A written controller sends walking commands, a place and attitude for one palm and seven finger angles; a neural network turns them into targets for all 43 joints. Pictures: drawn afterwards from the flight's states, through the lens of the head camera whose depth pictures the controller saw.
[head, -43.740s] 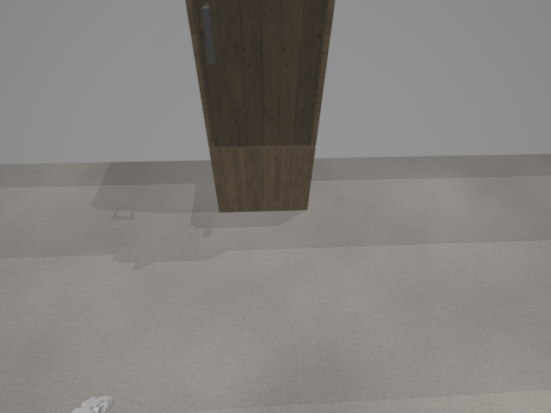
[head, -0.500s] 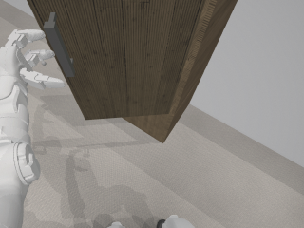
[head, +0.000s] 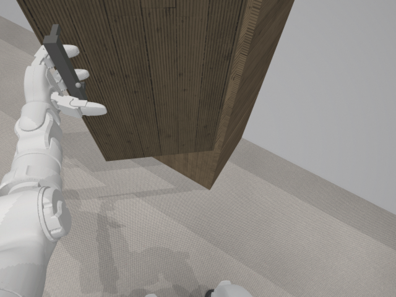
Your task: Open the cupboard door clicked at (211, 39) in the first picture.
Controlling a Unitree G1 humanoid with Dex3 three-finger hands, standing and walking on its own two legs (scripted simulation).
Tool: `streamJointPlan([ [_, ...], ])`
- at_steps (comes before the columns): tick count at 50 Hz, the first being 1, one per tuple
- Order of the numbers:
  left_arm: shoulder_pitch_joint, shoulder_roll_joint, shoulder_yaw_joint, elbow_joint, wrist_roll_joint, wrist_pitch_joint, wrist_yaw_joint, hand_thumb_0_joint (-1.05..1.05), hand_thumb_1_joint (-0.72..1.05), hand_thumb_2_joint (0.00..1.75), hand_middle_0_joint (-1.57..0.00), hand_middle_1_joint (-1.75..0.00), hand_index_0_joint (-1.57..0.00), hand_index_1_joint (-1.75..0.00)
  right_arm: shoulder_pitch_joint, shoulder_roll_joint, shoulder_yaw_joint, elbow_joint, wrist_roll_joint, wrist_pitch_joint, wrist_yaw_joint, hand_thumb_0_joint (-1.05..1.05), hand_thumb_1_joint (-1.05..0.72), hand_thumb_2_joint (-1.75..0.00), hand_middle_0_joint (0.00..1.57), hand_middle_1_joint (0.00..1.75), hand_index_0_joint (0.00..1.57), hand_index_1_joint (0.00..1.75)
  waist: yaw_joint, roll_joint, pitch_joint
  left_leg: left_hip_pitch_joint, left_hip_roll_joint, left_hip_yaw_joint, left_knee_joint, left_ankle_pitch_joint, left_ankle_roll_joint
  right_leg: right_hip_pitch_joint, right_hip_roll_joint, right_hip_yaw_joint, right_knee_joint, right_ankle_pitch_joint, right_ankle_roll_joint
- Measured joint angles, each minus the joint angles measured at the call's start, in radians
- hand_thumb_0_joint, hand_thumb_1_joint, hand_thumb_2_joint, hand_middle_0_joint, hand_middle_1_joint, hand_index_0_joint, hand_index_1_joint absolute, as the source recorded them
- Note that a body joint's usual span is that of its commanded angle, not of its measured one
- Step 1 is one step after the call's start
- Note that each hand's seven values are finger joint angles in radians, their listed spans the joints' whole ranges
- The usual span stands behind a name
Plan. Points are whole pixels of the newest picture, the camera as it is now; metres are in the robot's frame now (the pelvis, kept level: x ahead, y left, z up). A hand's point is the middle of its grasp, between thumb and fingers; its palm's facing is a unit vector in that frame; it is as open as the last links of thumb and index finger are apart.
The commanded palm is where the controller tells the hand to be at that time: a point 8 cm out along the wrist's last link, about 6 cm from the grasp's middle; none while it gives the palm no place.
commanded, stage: slide the fingers in behind the handle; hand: left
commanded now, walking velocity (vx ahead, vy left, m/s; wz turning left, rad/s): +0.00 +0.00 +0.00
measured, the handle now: (69, 67) +0.55 +0.22 +0.12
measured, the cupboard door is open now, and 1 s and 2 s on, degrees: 39 40 57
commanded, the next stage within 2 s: close the thumb around the handle in 0.60 s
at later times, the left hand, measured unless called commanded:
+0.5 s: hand (79, 88) +0.50 +0.20 +0.11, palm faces +0.09 -1.00 -0.01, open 14.0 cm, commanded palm +0.47 +0.24 +0.12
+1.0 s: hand (82, 87) +0.51 +0.19 +0.11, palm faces +0.07 -1.00 +0.00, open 11.4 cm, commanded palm +0.48 +0.24 +0.12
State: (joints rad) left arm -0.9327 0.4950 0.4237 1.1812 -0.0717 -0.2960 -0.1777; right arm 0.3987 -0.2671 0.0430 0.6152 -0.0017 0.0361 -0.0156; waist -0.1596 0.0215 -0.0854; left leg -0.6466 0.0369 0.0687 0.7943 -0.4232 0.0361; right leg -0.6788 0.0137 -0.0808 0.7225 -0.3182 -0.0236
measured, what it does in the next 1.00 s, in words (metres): stands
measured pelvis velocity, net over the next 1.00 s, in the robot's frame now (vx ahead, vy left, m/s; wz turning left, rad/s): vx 0.00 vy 0.01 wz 0.00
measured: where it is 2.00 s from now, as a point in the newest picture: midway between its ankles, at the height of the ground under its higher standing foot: outside the picture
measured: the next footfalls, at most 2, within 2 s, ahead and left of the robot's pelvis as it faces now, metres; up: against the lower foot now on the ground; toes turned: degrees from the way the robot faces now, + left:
none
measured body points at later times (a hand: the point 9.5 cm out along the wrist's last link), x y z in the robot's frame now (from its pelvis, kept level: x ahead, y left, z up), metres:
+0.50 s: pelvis -0.01 -0.01 +0.00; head +0.09 +0.00 +0.44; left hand +0.49 +0.25 +0.12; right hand -0.01 -0.28 -0.11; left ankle -0.03 +0.09 -0.71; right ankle +0.01 -0.11 -0.71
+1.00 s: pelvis +0.00 +0.01 +0.00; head +0.10 +0.01 +0.44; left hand +0.50 +0.25 +0.11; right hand +0.00 -0.26 -0.11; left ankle -0.03 +0.09 -0.71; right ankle +0.01 -0.11 -0.71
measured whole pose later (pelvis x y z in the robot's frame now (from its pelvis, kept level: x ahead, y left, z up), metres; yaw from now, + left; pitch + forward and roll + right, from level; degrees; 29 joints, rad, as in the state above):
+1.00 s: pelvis +0.00 +0.01 +0.00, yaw +0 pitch +16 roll -2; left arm -0.92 0.47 0.39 1.17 -0.09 -0.31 -0.17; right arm 0.43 -0.27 0.03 0.64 0.00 0.03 -0.01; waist -0.15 0.03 -0.09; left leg -0.65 0.03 0.07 0.79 -0.42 0.04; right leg -0.68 0.01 -0.07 0.71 -0.32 -0.02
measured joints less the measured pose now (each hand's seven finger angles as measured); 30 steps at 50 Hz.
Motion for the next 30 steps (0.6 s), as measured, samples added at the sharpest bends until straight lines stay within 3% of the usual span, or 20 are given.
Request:
streamJointPlan([
  [3, 0.019, 0.026, 0.004, -0.011, 0.012, -0.015, 0.003, -0.01, -0.5, 0.3, -0.3, -1.2, -0.3, -1.21, 0.012, 0.0, -0.001, -0.01, 0.003, 0.0, 0.003, 0.0, -0.91, -0.89, 0.2, 0.3, 0.21, 0.3, 0.003, 0.001, 0.008, -0.001, 0.004, 0.008, -0.003, 0.004, -0.003, -0.007, 0.004, 0.008, 0.002, 0.004, -0.003],
  [10, 0.013, 0.035, -0.018, 0.004, -0.043, -0.006, -0.046, -0.01, -0.5, 0.3, -0.29, -1.2, -0.3, -1.2, 0.035, -0.007, -0.001, 0.025, 0.015, 0.003, -0.01, 0.0, -0.91, -0.89, 0.2, 0.3, 0.21, 0.3, 0.015, -0.002, 0.021, -0.001, 0.007, -0.008, -0.008, 0.016, -0.009, 0.004, 0.008, -0.008, -0.013, 0.014, -0.01],
  [17, -0.01, 0.005, -0.043, -0.001, -0.043, -0.018, -0.03, -0.01, -0.5, 0.3, -0.28, -1.2, -0.29, -1.2, 0.035, -0.024, -0.015, 0.048, 0.01, -0.01, -0.014, 0.0, -0.91, -0.89, 0.2, 0.3, 0.21, 0.3, 0.009, -0.001, 0.012, -0.012, 0.003, -0.017, -0.005, 0.02, -0.01, -0.003, 0.004, -0.016, -0.012, 0.016, -0.011],
  [25, -0.023, 0.036, -0.027, 0.037, -0.009, -0.004, -0.01, -0.01, -0.5, 0.3, -0.29, -1.2, -0.29, -1.2, 0.027, -0.022, -0.009, 0.022, 0.008, -0.016, -0.012, 0.0, -0.91, -0.89, 0.2, 0.3, 0.21, 0.3, -0.007, -0.003, 0.015, -0.016, 0.003, -0.006, -0.007, 0.021, -0.006, -0.013, 0.004, -0.005, -0.009, 0.019, -0.009],
  [30, -0.013, 0.026, -0.014, 0.022, -0.027, -0.03, -0.021, -0.01, -0.5, 0.3, -0.29, -1.2, -0.3, -1.2, 0.029, -0.014, -0.005, 0.024, 0.008, -0.016, -0.01, 0.0, -0.91, -0.89, 0.2, 0.3, 0.21, 0.3, -0.001, -0.005, 0.016, -0.014, 0.004, -0.001, -0.007, 0.018, -0.005, -0.014, 0.005, 0.001, -0.01, 0.019, -0.006],
])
